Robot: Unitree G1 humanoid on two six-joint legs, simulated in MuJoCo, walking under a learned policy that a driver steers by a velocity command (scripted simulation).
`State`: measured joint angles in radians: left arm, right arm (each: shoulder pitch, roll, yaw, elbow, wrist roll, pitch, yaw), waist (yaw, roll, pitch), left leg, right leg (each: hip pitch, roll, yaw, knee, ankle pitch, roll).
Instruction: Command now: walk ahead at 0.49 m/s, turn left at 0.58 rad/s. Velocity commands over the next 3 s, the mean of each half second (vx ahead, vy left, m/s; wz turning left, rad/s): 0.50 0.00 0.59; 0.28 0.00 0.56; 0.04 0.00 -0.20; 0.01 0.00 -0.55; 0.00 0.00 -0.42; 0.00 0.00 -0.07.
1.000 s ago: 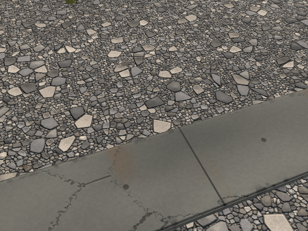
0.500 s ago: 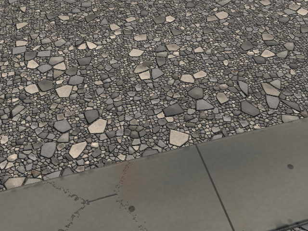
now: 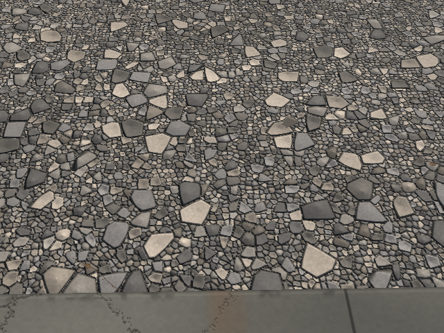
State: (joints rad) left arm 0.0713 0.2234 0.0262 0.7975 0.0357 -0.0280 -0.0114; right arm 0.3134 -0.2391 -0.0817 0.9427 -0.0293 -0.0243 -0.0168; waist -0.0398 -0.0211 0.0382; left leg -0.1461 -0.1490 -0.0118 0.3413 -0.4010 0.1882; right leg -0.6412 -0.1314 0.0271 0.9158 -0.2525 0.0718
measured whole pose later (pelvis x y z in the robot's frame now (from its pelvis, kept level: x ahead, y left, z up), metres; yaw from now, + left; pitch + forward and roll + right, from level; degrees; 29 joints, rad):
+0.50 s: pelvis +0.24 -0.01 +0.02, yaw +18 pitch +1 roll -2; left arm 0.42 0.22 0.05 0.87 0.02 -0.09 0.01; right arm 0.11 -0.26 -0.07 0.67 -0.04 0.03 0.07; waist 0.06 0.04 0.02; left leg -0.68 0.07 0.02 0.85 -0.10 0.06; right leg 0.00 -0.05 -0.27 0.30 -0.31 0.03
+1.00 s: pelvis +0.41 +0.10 +0.02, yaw +35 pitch +1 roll -1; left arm 0.13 0.27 0.03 0.71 0.04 0.05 0.01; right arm 0.29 -0.26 -0.06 0.70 -0.01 0.01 -0.02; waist -0.04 -0.05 0.04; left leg -0.23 -0.15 -0.10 0.43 -0.19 0.13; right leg -0.61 -0.03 0.00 1.11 -0.18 0.03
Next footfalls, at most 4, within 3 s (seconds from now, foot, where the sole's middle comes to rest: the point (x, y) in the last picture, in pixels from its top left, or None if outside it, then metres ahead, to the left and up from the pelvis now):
0.12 right None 0.22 -0.15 -0.76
0.62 left None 0.43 0.16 -0.76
1.20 right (216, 323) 0.51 0.04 -0.76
1.60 left None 0.44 0.25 -0.76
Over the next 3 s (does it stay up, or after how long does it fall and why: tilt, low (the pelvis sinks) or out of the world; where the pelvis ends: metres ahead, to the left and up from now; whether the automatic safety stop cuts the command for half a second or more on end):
stays up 0.38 0.15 0.03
